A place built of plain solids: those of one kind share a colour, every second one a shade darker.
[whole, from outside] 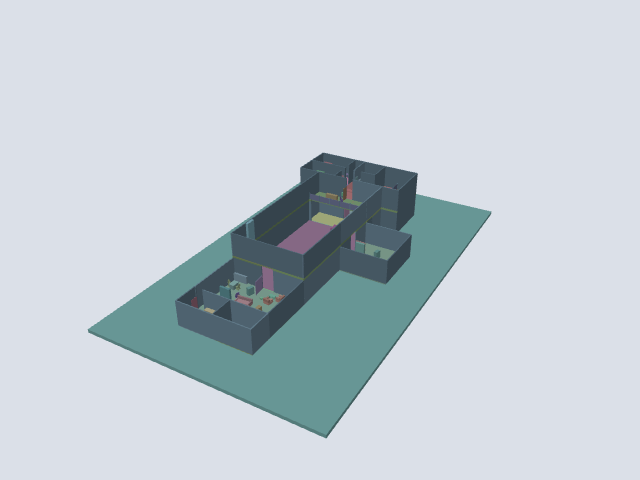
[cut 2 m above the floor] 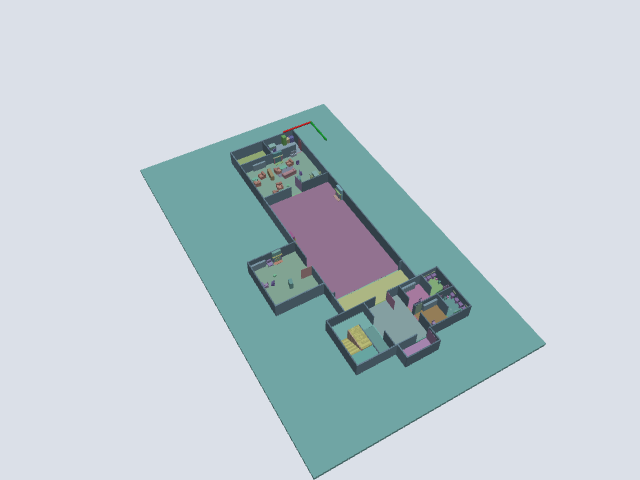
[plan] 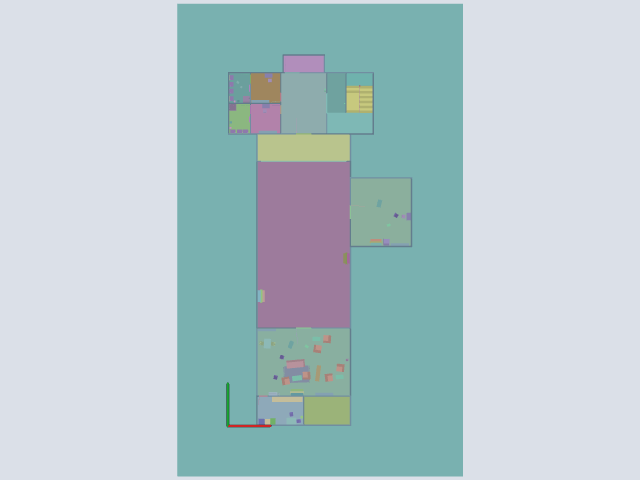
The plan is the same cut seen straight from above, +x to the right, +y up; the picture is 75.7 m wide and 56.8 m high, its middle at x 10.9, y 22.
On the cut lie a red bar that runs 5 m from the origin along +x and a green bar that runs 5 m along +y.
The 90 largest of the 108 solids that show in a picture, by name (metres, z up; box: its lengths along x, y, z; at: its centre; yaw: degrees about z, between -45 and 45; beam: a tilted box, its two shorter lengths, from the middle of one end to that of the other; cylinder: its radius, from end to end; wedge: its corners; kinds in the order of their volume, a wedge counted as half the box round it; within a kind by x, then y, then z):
{
 "under_1": {"box": [33.81, 55.97, 0.5], "at": [10.9, 21.98, -0.8]},
 "wall_1": {"box": [0.16, 3.49, 7.5], "at": [0.08, 36.36, 3.45]},
 "wall_2": {"box": [0.16, 3.49, 7.5], "at": [0.08, 39.98, 3.45]},
 "wall_3": {"box": [3.52, 0.031, 7.5], "at": [1.76, 34.48, 3.45]},
 "wall_4": {"box": [0.13, 2.29, 3.72], "at": [2.67, 35.77, 1.56]},
 "wall_5": {"box": [0.13, 2.29, 3.72], "at": [2.67, 39.38, 1.56]},
 "wall_6": {"box": [6.32, 0.13, 7.5], "at": [3.16, 38.17, 3.45]},
 "wall_7": {"box": [6.62, 0.031, 3.72], "at": [3.31, 41.87, 1.56]},
 "wall_8": {"box": [6.77, 0.13, 3.72], "at": [3.38, 41.78, 1.56]},
 "wall_9": {"box": [0.16, 3.3, 3.72], "at": [3.44, 1.81, 1.56]},
 "wall_10": {"box": [0.16, 7.93, 3.72], "at": [3.44, 7.55, 1.56]},
 "wall_11": {"box": [0.16, 19.61, 3.72], "at": [3.44, 21.45, 1.56]},
 "wall_12": {"box": [0.16, 22.81, 3.48], "at": [3.44, 23.05, 5.46]},
 "wall_13": {"box": [0.16, 3.07, 3.72], "at": [3.44, 32.92, 1.56]},
 "wall_14": {"box": [8.07, 0.13, 3.72], "at": [4.04, 34.55, 1.56]},
 "wall_15": {"box": [8.47, 0.13, 3.48], "at": [4.24, 34.55, 5.46]},
 "wall_16": {"box": [4.71, 0.13, 3.72], "at": [5.71, 11.59, 1.56]},
 "wall_17": {"box": [0.13, 2.29, 7.5], "at": [6.25, 35.77, 3.45]},
 "wall_18": {"box": [0.13, 2.29, 7.5], "at": [6.25, 40.58, 3.45]},
 "wall_19": {"box": [0.16, 1.93, 3.72], "at": [6.54, 42.84, 1.56]},
 "wall_20": {"box": [0.13, 3.76, 3.48], "at": [7.99, 39.84, 5.46]},
 "wall_21": {"box": [17.28, 0.16, 3.48], "at": [8.64, 41.8, 5.46]},
 "wall_22": {"box": [11.23, 0.16, 3.72], "at": [8.97, 0.08, 1.56]},
 "wall_23": {"box": [0.13, 3.3, 3.72], "at": [8.97, 1.81, 1.56]},
 "wall_24": {"box": [11.23, 0.13, 3.48], "at": [8.97, 11.59, 5.46]},
 "wall_25": {"box": [5.03, 0.16, 3.72], "at": [8.97, 43.89, 1.56]},
 "wall_26": {"box": [9.87, 0.13, 3.72], "at": [9.65, 3.52, 1.56]},
 "wall_27": {"box": [2.51, 0.13, 3.48], "at": [10.51, 37.9, 5.46]},
 "wall_28": {"box": [0.16, 1.93, 3.72], "at": [11.41, 42.84, 1.56]},
 "wall_29": {"box": [0.13, 2.35, 3.72], "at": [11.7, 35.8, 1.56]},
 "wall_30": {"box": [0.13, 3.76, 3.48], "at": [11.7, 39.84, 5.46]},
 "wall_31": {"box": [0.13, 2.35, 3.72], "at": [11.7, 40.55, 1.56]},
 "wall_32": {"box": [4.72, 0.13, 3.72], "at": [12.23, 11.59, 1.56]},
 "wall_33": {"box": [8.81, 0.13, 3.72], "at": [12.88, 41.78, 1.56]},
 "wall_34": {"box": [7.76, 0.13, 3.48], "at": [13.4, 34.55, 5.46]},
 "wall_35": {"box": [7.41, 0.13, 3.72], "at": [13.57, 34.55, 1.56]},
 "wall_36": {"box": [0.13, 4.67, 3.72], "at": [13.98, 39.38, 1.56]},
 "wall_37": {"box": [5.95, 0.031, 3.72], "at": [14.3, 41.87, 1.56]},
 "wall_38": {"box": [0.13, 3.18, 3.72], "at": [14.49, 22.9, 1.56]},
 "wall_39": {"box": [0.13, 7.97, 3.48], "at": [14.49, 25.3, 5.46]},
 "wall_40": {"box": [0.13, 3.19, 3.72], "at": [14.49, 27.68, 1.56]},
 "wall_41": {"box": [0.16, 3.3, 3.72], "at": [14.51, 1.81, 1.56]},
 "wall_42": {"box": [0.16, 7.93, 3.72], "at": [14.51, 7.55, 1.56]},
 "wall_43": {"box": [0.16, 9.5, 3.72], "at": [14.51, 16.4, 1.56]},
 "wall_44": {"box": [0.16, 9.66, 3.48], "at": [14.51, 16.48, 5.46]},
 "wall_45": {"box": [0.16, 1.82, 3.72], "at": [14.51, 30.35, 1.56]},
 "wall_46": {"box": [0.16, 5.18, 3.48], "at": [14.51, 31.87, 5.46]},
 "wall_47": {"box": [0.16, 3.07, 3.72], "at": [14.51, 32.92, 1.56]},
 "wall_48": {"box": [2.85, 0.031, 7.5], "at": [15.86, 34.48, 3.45]},
 "wall_49": {"box": [0.16, 7.1, 7.5], "at": [17.2, 38.17, 3.45]},
 "wall_50": {"box": [7.38, 0.16, 3.72], "at": [18.12, 21.23, 1.56]},
 "wall_51": {"box": [7.38, 0.16, 3.72], "at": [18.12, 29.36, 1.56]},
 "wall_52": {"box": [0.16, 7.97, 3.72], "at": [21.73, 25.3, 1.56]},
 "floor_ballroom_1": {"box": [10.91, 19.61, 0.7], "at": [8.97, 21.45, -0.35]},
 "floor_tea_room_1": {"box": [10.91, 7.93, 0.7], "at": [8.97, 7.55, -0.35]},
 "stair_main_1": {"box": [1.48, 2.06, 2.94], "at": [14.79, 38.08, 1.17]},
 "stair_main_2": {"box": [1.48, 2.35, 2.78], "at": [14.79, 38.22, 1.09]},
 "stair_main_3": {"box": [1.48, 2.93, 2.47], "at": [14.79, 38.51, 0.94]},
 "stair_main_4": {"box": [1.48, 3.22, 2.31], "at": [14.79, 38.66, 0.86]},
 "floor_card_room_1": {"box": [7.09, 7.97, 0.7], "at": [18.11, 25.3, -0.35]},
 "floor_vestibule_1": {"box": [5.31, 7.1, 0.7], "at": [8.97, 38.17, -0.35]},
 "floor_under_gallery_1": {"box": [10.91, 3.1, 0.7], "at": [8.97, 32.94, -0.35]},
 "floor_stair_hall_1": {"box": [2.16, 4.67, 0.7], "at": [12.84, 39.38, -0.35]},
 "floor_stair_hall_2": {"box": [5.36, 2.43, 0.7], "at": [14.44, 35.84, -0.35]},
 "floor_kitchen_1": {"box": [5.39, 3.3, 0.7], "at": [6.21, 1.81, -0.35]},
 "floor_tea_store_1": {"box": [5.39, 3.3, 0.7], "at": [11.73, 1.81, -0.35]},
 "stair_main_landing_1": {"box": [3.07, 1.48, 2.16], "at": [15.59, 40.98, 0.78]},
 "floor_gentlemens_cloakroom_1": {"box": [3.45, 3.49, 0.7], "at": [4.46, 36.36, -0.35]},
 "floor_ladies_cloakroom_1": {"box": [3.45, 3.49, 0.7], "at": [4.46, 39.98, -0.35]},
 "floor_gents_wc_1": {"box": [2.45, 3.49, 0.7], "at": [1.39, 36.36, -0.35]},
 "floor_ladies_wc_1": {"box": [2.45, 3.49, 0.7], "at": [1.39, 39.98, -0.35]},
 "upper_floor_musicians_gallery_1": {"box": [10.91, 3.1, 0.16], "at": [8.97, 32.94, 3.64]},
 "floor_porch_1": {"box": [4.71, 1.96, 0.5], "at": [8.97, 42.83, -0.45]},
 "fixture_breast_ballroom_1": {"box": [0.38, 1.41, 7.25], "at": [3.71, 15.35, 3.58]},
 "bookcase_1": {"box": [2.14, 0.31, 1.15], "at": [3.83, 38.4, 0.57]},
 "bookcase_2": {"box": [2.14, 0.31, 1.15], "at": [4.62, 11.35, 0.57]},
 "bookcase_3": {"box": [2.14, 0.31, 1.15], "at": [4.73, 34.79, 0.57]},
 "bookcase_4": {"box": [2.14, 0.31, 1.15], "at": [11.41, 3.76, 0.57]},
 "bookcase_5": {"box": [2.14, 0.31, 1.15], "at": [20.35, 21.48, 0.57]},
 "fixture_breast_tea_room_1": {"box": [1.49, 0.32, 4.79], "at": [8.17, 3.75, 2.35]},
 "fixture_breast_card_room_1": {"box": [1.3, 0.36, 4.8], "at": [17.53, 21.49, 2.35]},
 "table_trolley_1": {"box": [1.9, 0.5, 0.9], "at": [6.7, 32.98, 4.17], "yaw": 1.3},
 "table_trolley_2": {"box": [0.5, 1.9, 0.9], "at": [10.67, 6.22, 0.45], "yaw": -6.9},
 "stack_trolley_1": {"box": [0.5, 0.9, 1.09], "at": [7.45, 9.62, 0.55], "yaw": -19.8},
 "stack_trolley_2": {"box": [0.5, 0.9, 1.09], "at": [17.92, 26.32, 0.55], "yaw": -13.5},
 "wall_band_1": {"box": [0.16, 19.61, 0.31], "at": [3.44, 21.45, 3.56]},
 "floor_gap_under_open_1": {"box": [10.11, 0.13, 0.7], "at": [8.97, 31.32, -0.35]},
 "stair_main_guard_1": {"box": [10.91, 0.08, 0.94], "at": [8.97, 31.43, 4.19]},
 "fridge_flat_1": {"box": [0.6, 0.73, 1.66], "at": [5.32, 0.54, 0.83]},
 "sofa_1": {"box": [2.16, 0.93, 0.34], "at": [8.02, 7.35, 0.28], "yaw": 5.3}
}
